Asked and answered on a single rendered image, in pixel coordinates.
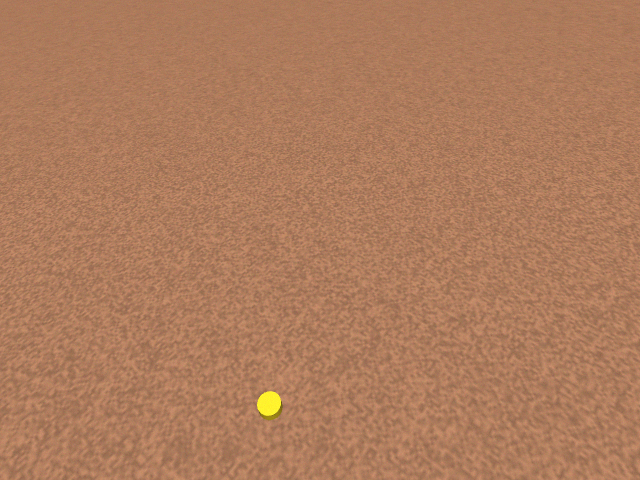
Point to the tin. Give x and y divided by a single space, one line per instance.
269 405

